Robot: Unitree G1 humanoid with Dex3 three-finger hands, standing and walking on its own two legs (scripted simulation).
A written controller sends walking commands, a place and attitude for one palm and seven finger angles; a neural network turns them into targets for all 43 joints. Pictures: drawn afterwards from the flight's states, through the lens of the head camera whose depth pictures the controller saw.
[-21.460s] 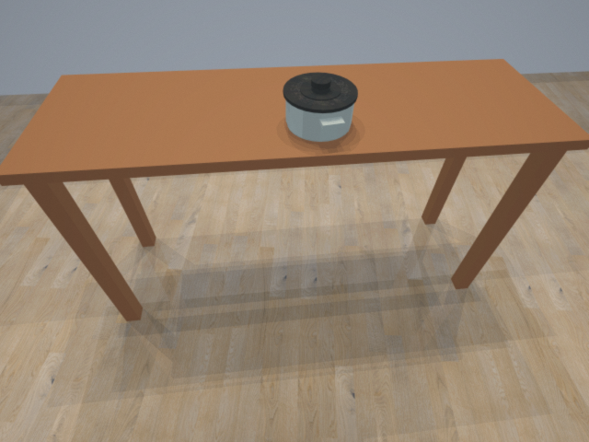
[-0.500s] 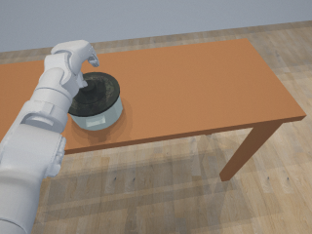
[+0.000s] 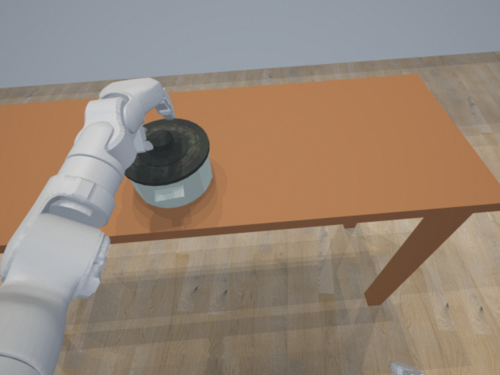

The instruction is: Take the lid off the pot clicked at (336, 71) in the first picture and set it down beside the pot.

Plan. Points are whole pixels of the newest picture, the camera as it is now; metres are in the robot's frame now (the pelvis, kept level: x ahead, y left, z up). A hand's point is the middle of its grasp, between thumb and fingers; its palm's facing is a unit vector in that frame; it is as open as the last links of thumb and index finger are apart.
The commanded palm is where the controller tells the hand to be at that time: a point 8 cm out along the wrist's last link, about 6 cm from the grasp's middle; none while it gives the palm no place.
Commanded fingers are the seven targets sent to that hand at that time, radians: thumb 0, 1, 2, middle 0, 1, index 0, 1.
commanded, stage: move the open hand above the knob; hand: left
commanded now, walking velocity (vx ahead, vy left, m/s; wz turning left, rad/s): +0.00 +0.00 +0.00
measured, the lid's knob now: (161, 140) +0.52 +0.15 +0.08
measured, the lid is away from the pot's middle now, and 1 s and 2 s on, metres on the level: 0.00 0.00 0.00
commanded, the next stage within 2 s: lower the open fingers around the knob in 1.14 s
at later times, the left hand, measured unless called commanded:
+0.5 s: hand (154, 118) +0.50 +0.14 +0.15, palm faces -0.31 -0.06 -0.95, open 10.3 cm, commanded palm +0.49 +0.15 +0.21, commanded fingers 0.00 -0.33 1.47 -0.83 -0.08 -0.83 -0.08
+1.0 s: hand (140, 129) +0.48 +0.16 +0.14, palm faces -0.31 -0.04 -0.95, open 10.3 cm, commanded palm +0.48 +0.16 +0.21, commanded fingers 0.00 -0.33 1.47 -0.83 -0.08 -0.83 -0.08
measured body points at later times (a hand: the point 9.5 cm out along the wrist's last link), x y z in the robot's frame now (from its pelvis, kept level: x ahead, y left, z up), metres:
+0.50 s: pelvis +0.00 +0.00 +0.00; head +0.05 -0.03 +0.45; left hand +0.51 +0.14 +0.20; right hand +0.02 -0.27 -0.14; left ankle +0.01 +0.09 -0.74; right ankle -0.06 -0.11 -0.74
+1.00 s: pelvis -0.01 +0.01 +0.00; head +0.04 -0.01 +0.45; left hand +0.49 +0.16 +0.20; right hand +0.08 -0.26 -0.13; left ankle +0.01 +0.09 -0.74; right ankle -0.06 -0.11 -0.74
